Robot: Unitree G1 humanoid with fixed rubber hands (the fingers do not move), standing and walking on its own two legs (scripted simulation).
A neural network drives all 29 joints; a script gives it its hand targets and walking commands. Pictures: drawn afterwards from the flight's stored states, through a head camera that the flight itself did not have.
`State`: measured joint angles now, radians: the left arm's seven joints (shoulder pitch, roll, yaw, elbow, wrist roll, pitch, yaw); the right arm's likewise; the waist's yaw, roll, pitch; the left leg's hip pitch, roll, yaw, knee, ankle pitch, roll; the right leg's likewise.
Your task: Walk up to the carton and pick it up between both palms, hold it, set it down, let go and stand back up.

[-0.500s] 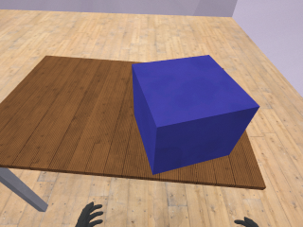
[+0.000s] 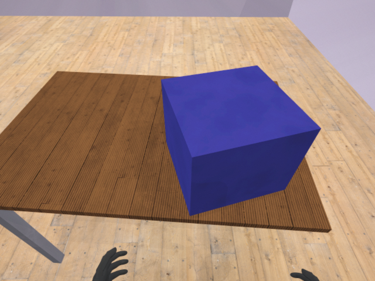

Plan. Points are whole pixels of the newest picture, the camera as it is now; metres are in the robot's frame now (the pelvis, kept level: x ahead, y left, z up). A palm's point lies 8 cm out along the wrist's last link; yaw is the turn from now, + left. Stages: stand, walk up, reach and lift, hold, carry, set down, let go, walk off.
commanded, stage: stand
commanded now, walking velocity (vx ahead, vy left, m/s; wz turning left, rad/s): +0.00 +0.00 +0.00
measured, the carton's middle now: (225, 136) +0.52 -0.03 +0.01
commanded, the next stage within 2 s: none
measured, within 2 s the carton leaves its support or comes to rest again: neither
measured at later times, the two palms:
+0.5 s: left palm out of the picture +0.01 +0.25 -0.14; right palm out of the picture +0.08 -0.24 -0.10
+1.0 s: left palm out of the picture -0.10 +0.27 -0.14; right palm out of the picture -0.01 -0.24 -0.12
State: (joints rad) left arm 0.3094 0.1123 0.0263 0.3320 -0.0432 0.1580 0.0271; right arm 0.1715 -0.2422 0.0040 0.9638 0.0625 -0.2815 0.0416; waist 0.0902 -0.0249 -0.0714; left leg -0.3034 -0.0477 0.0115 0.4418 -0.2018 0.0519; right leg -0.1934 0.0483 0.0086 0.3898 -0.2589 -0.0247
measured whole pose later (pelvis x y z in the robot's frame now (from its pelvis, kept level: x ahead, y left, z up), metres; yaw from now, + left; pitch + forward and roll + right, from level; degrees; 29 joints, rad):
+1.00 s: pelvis -0.09 +0.01 +0.00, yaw +0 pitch -6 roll -2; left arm 0.37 0.24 0.03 0.92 -0.04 0.00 0.00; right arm 0.27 -0.24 -0.01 0.96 -0.02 -0.01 0.01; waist 0.09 0.00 0.01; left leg -0.26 -0.05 0.01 0.44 -0.15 0.07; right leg -0.20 0.04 0.00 0.52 -0.37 0.00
